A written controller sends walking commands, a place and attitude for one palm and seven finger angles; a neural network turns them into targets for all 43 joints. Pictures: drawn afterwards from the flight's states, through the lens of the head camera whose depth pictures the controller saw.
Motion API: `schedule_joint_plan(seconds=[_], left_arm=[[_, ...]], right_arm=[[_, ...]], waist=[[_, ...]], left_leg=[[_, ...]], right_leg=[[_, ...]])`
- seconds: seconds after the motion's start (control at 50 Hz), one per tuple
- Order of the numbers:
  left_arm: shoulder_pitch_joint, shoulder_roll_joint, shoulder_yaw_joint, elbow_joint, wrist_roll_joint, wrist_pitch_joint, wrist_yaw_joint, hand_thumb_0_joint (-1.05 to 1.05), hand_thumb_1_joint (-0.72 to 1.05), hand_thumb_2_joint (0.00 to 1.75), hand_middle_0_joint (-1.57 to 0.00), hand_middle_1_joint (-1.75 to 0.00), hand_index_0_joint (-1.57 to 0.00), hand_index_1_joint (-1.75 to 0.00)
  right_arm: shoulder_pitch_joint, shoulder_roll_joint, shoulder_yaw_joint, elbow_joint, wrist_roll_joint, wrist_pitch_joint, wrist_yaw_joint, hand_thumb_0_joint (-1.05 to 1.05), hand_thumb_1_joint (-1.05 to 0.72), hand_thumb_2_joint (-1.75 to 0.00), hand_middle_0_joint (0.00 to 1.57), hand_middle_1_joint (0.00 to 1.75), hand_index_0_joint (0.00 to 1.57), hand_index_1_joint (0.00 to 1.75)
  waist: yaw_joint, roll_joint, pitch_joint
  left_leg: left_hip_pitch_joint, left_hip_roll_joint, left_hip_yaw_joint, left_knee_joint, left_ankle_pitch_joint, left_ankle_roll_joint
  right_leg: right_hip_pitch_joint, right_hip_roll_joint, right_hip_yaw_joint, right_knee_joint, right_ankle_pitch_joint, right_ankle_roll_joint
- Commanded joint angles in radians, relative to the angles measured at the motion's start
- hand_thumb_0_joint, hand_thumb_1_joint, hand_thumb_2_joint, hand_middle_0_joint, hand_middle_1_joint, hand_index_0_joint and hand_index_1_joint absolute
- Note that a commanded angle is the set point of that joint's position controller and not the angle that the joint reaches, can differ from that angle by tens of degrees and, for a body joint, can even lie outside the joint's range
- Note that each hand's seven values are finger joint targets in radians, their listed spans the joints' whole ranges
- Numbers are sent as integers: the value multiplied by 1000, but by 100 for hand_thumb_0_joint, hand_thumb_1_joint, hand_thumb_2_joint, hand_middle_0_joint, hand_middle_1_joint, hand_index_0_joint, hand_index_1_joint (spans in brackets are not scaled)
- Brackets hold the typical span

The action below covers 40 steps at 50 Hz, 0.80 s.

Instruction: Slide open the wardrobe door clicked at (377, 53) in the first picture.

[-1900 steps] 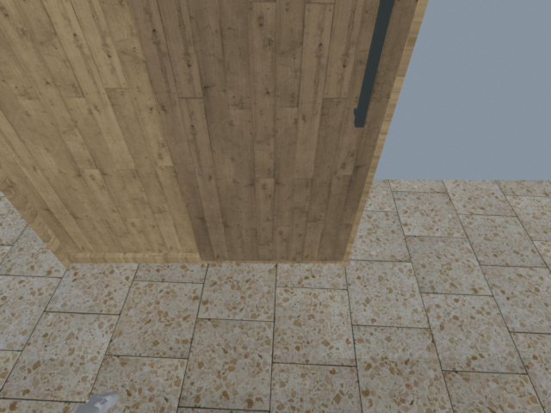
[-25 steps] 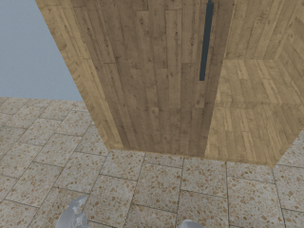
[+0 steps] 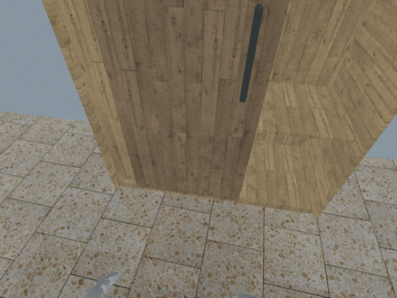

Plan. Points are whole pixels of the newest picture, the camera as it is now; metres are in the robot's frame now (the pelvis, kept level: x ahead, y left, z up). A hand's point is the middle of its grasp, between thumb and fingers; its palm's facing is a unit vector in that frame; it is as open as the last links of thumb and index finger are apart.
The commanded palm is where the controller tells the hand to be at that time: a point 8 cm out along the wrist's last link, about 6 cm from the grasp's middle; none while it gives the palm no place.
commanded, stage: let the arm hang, fingers relaxed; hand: right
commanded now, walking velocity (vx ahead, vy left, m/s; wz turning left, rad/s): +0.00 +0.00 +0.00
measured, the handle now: (249, 57) +0.77 -0.13 +0.15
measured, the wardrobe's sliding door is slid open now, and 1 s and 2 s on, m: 0.44 0.44 0.44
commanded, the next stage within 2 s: look to check the result in 1.16 s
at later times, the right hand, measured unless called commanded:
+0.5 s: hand out of the picture +0.07 -0.19 -0.16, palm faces +0.11 +0.97 -0.20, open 6.9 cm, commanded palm none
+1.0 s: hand out of the picture +0.04 -0.20 -0.16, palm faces +0.08 +0.98 -0.19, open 7.3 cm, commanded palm none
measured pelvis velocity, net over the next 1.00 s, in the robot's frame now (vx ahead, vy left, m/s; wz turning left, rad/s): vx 0.03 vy -0.02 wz -0.07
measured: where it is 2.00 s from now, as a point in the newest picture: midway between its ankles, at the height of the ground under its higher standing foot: outside the picture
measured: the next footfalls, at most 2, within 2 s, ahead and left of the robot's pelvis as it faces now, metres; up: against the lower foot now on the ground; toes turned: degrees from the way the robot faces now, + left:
right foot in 0.14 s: +0.04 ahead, -0.10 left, +0.00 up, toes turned -7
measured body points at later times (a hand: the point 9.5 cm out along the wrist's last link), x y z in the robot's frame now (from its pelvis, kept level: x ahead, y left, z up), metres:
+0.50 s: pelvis +0.02 +0.00 +0.00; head +0.05 -0.01 +0.45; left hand +0.10 +0.23 -0.15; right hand +0.06 -0.24 -0.15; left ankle +0.04 +0.11 -0.73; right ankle +0.00 -0.10 -0.73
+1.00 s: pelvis +0.03 -0.02 +0.02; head +0.04 -0.03 +0.47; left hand +0.06 +0.20 -0.14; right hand +0.04 -0.25 -0.14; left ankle +0.04 +0.11 -0.73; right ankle +0.00 -0.10 -0.73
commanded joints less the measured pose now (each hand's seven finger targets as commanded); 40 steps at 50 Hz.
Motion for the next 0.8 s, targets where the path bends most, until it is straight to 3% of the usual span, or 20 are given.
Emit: schedule_joint_plan(seconds=[0.0, 0.02, 0.04, 0.06, 0.1, 0.12, 0.14, 0.16, 0.2, 0.24, 0.26, 0.28, 0.3, 0.32, 0.38, 0.44, 0.48, 0.5, 0.62, 0.78], left_arm=[[-153, 128, 42, -172, -4, -77, 40, 0, 90, 90, -20, -30, -20, -30], [-157, 124, 39, -168, 3, -88, 47, 0, 90, 90, -20, -30, -20, -30], [-61, 177, 59, 26, 7, -50, -62, 0, 90, 90, -20, -30, -20, -30], [-7, 130, 54, -7, 7, 17, -60, 0, 90, 90, -20, -30, -20, -30], [22, 250, 80, -45, 30, 31, -44, 0, 90, 90, -20, -30, -20, -30], [43, 291, 91, -71, 45, 37, -33, 0, 90, 90, -20, -30, -20, -30], [-18, 306, 89, -88, 52, 39, -23, 0, 90, 90, -20, -30, -20, -30], [-54, 286, 78, -94, 63, 31, -20, 0, 90, 90, -20, -30, -20, -30], [-139, 254, 63, -66, 66, 35, -14, 0, 90, 90, -20, -30, -20, -30], [-187, 214, 47, -31, 46, 55, -15, 0, 90, 90, -20, -30, -20, -30], [-162, 128, 40, -22, 23, 64, -19, 0, 90, 90, -20, -30, -20, -30], [-152, 132, 43, -30, 15, 72, -23, 0, 90, 90, -20, -30, -20, -30], [-102, 134, 50, 14, 15, 79, -27, 0, 90, 90, -20, -30, -20, -30], [-85, 114, 53, 54, 17, 81, -25, 0, 90, 90, -20, -30, -20, -30], [-40, 107, 64, 106, 19, 83, -18, 0, 90, 90, -20, -30, -20, -30], [32, 84, 51, 186, 9, 70, -21, 0, 90, 90, -20, -30, -20, -30], [-42, 136, 54, 190, 16, 63, -8, 0, 90, 90, -20, -30, -20, -30], [-63, 131, 48, 198, 21, 71, -2, 0, 90, 90, -20, -30, -20, -30], [-36, 105, 35, 287, 15, 70, -3, 0, 90, 90, -20, -30, -20, -30], [-19, 104, 28, 359, 10, 63, -5, 0, 90, 90, -20, -30, -20, -30]], right_arm=[[-183, -69, -5, 15, 5, -1, -23, 0, -90, -90, 20, 30, 20, 30], [-230, -54, 33, 0, -2, -6, -26, 0, -90, -90, 20, 30, 20, 30], [-204, 173, 340, 620, -96, 192, 92, 0, -90, -90, 20, 30, 20, 30], [-156, 165, 357, 655, -78, 253, 120, 0, -90, -90, 20, 30, 20, 30], [-116, 250, 374, 683, -76, 276, 132, 0, -90, -90, 20, 30, 20, 30], [-198, 206, 376, 681, -81, 269, 137, 0, -90, -90, 20, 30, 20, 30], [-236, 177, 376, 712, -77, 260, 144, 0, -90, -90, 20, 30, 20, 30], [-300, 183, 391, 763, -74, 255, 150, 0, -90, -90, 20, 30, 20, 30], [-323, 172, 407, 908, -64, 259, 152, 0, -90, -90, 20, 30, 20, 30], [-153, 126, 414, 1089, -65, 249, 145, 0, -90, -90, 20, 30, 20, 30], [-126, 46, 410, 1150, -72, 233, 135, 0, -90, -90, 20, 30, 20, 30], [-187, 3, 422, 1164, -68, 224, 128, 0, -90, -90, 20, 30, 20, 30], [-263, 32, 440, 1196, -68, 224, 128, 0, -90, -90, 20, 30, 20, 30], [-300, 72, 441, 1229, -67, 219, 124, 0, -90, -90, 20, 30, 20, 30], [-352, 141, 427, 1275, -76, 212, 100, 0, -90, -90, 20, 30, 20, 30], [-355, 174, 443, 1345, -53, 222, 98, 0, -90, -90, 20, 30, 20, 30], [-311, 210, 462, 1386, -44, 232, 101, 0, -90, -90, 20, 30, 20, 30], [-314, 222, 471, 1405, -48, 235, 101, 0, -90, -90, 20, 30, 20, 30], [-351, 192, 481, 1514, -49, 243, 105, 0, -90, -90, 20, 30, 20, 30], [-345, 189, 490, 1590, -48, 233, 101, 0, -90, -90, 20, 30, 20, 30]], waist=[[44, 180, 52], [40, 168, 41], [118, 49, 82], [102, 10, 38], [79, -279, 5], [107, -164, 0], [85, -35, -5], [79, -2, -51], [37, -108, -24], [-49, -17, -92], [-39, 268, -99], [-19, 274, -83], [27, 91, -81], [51, 30, -61], [69, 88, -70], [73, 5, -98], [17, -89, -82], [14, -22, -48], [32, -29, -8], [37, 24, 18]], left_leg=[[-163, 224, -215, -351, -247, 100], [-148, 212, -176, -336, -236, 92], [-127, 238, 35, -72, 228, 40], [-217, 161, -22, -11, 88, 1], [-404, 0, 31, 418, -329, -87], [-449, 13, -70, 602, -341, -74], [-390, 68, -142, 617, -270, -70], [-325, 68, -129, 556, -257, -80], [-164, 78, -117, 341, -239, -91], [131, 66, -136, -51, -16, -76], [139, 228, -427, -241, 7, -25], [69, 356, -600, -352, 123, 49], [23, 336, -518, -356, 42, 92], [22, 293, -502, -330, 113, 94], [76, 265, -358, -218, 477, 132], [92, 146, -177, -110, 436, 19], [56, 67, -108, -138, 229, -42], [85, 70, -118, -208, 209, -46], [126, 84, -118, -251, 194, -38], [113, 102, -131, -281, 233, -35]], right_leg=[[156, -41, -45, -312, 52, -18], [232, -19, -76, -414, 56, -24], [142, -38, -84, -475, 82, -4], [276, -2, -76, -521, 216, 2], [276, -306, 416, -754, 298, -182], [266, -410, 577, -825, 291, -277], [187, -421, 542, -828, 200, -298], [150, -338, 477, -805, 256, -261], [45, -263, 310, -785, 307, -192], [-19, -96, 107, -544, 197, -67], [-96, 54, -12, -340, -35, -2], [-70, 63, 25, -240, -146, 3], [23, 34, 44, -203, -108, -3], [24, 43, 25, -172, -47, -1], [107, 7, 32, -311, -20, -7], [340, -11, 51, -736, 362, -20], [367, -146, 158, -738, 569, -84], [319, -134, 122, -733, 477, -81], [322, -84, 92, -838, 300, -50], [376, -68, 66, -841, 347, -45]])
